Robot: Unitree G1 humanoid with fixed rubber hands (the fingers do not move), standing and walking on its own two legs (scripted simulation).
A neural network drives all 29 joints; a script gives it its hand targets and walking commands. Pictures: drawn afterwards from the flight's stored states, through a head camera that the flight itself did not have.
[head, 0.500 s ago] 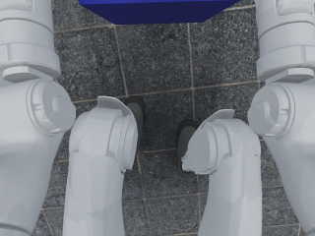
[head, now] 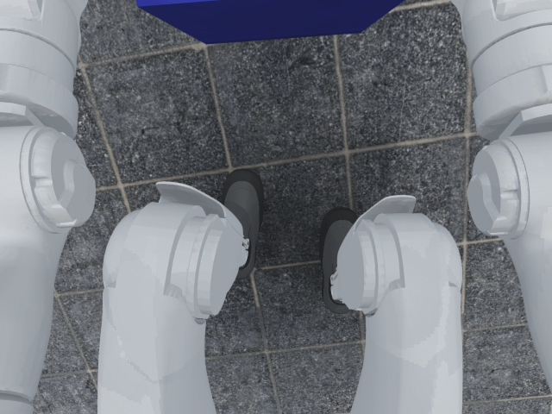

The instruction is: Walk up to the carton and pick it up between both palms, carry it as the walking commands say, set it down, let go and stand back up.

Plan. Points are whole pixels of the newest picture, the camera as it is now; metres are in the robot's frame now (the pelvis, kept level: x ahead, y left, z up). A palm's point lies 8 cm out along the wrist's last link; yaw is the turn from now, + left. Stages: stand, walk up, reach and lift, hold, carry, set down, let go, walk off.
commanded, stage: set down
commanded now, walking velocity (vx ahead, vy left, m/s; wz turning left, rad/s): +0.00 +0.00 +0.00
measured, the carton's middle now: out of the picture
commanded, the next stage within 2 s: let go in 1.50 s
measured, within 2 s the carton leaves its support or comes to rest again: neither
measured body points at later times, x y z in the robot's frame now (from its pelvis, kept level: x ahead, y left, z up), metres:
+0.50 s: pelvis +0.00 +0.00 +0.06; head +0.36 +0.04 +0.32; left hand +0.55 +0.30 -0.06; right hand +0.62 -0.11 -0.06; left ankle +0.14 +0.10 -0.32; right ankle +0.09 -0.09 -0.32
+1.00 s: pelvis +0.02 +0.00 +0.19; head +0.36 +0.04 +0.48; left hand +0.55 +0.30 +0.09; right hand +0.62 -0.12 +0.09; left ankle +0.14 +0.10 -0.32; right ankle +0.09 -0.09 -0.32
